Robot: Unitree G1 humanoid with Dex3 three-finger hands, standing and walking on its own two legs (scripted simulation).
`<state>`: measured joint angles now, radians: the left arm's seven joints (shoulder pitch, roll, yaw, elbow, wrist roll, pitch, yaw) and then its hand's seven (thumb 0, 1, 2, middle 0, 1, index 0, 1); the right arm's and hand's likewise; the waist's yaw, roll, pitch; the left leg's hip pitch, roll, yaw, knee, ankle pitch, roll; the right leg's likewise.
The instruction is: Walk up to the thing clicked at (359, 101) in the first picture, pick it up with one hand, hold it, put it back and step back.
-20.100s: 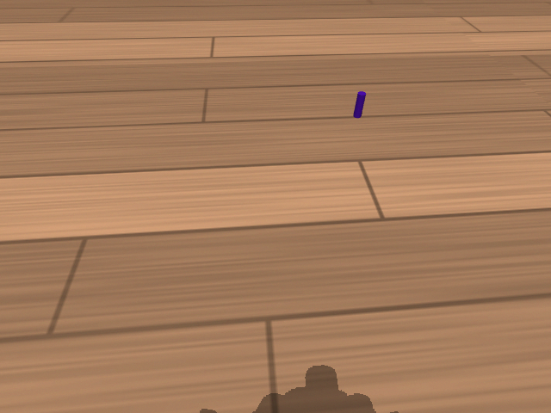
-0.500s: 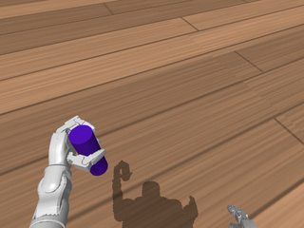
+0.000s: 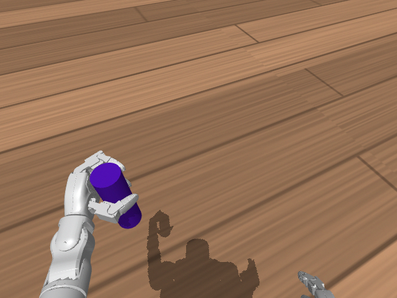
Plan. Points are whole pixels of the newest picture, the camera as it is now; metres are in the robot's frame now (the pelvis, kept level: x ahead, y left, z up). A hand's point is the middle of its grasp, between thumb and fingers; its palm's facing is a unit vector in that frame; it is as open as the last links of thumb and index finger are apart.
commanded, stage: hold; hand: left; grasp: from the side
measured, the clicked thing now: (119, 198) +0.32 +0.17 +0.03
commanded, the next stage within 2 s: crouch in 1.16 s
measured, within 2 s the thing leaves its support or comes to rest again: neither
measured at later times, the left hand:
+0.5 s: hand (114, 188) +0.33 +0.17 +0.06, palm faces +0.05 -1.00 +0.02, open 8.7 cm
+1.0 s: hand (112, 190) +0.33 +0.17 +0.06, palm faces +0.05 -1.00 +0.00, open 8.7 cm
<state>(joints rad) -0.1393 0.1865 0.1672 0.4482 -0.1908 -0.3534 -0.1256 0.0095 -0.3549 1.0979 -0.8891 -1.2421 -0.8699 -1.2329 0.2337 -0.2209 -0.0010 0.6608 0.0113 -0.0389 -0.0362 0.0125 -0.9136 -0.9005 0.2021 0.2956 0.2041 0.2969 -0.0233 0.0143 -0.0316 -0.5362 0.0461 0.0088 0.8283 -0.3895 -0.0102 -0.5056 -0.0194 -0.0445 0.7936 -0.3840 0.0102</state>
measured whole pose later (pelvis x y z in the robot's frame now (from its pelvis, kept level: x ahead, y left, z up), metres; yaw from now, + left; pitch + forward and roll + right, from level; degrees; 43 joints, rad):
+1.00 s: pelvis -0.01 +0.00 +0.00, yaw +0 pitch +5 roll -1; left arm -0.16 0.20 0.17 0.49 -0.18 -0.36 -0.13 0.01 -0.35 1.10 -0.89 -1.25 -0.87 -1.24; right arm 0.24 -0.22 0.00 0.67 0.01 -0.04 -0.03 0.01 -0.92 -0.90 0.20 0.30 0.20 0.30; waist -0.03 0.02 -0.03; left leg -0.54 0.04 0.01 0.83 -0.38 -0.01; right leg -0.51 -0.02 -0.04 0.79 -0.37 0.01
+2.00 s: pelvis -0.04 +0.00 -0.20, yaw -2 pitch +31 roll -3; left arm -0.52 0.28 0.33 0.95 -0.16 -0.73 -0.20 0.01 -0.35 1.08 -0.90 -1.22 -0.88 -1.21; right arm 0.15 -0.25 0.01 0.68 -0.06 -0.05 0.05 0.01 -0.90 -0.91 0.20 0.30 0.20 0.30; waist -0.08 0.01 -0.19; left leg -1.63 0.05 -0.04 1.73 -0.65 0.00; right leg -1.58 -0.03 -0.05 1.69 -0.66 0.01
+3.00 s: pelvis -0.09 +0.01 -0.42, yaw -9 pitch +26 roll -10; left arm -0.80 0.64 0.55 1.22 -0.05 -0.77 -0.19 0.01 -0.33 1.08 -0.89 -1.22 -0.88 -1.21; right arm 0.07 -0.31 0.19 0.68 -0.19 0.02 0.11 0.00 -0.90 -0.90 0.20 0.30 0.21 0.30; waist -0.23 -0.08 0.06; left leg -2.28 0.04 -0.19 2.49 -0.68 0.00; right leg -2.18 0.00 -0.13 2.37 -0.65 0.02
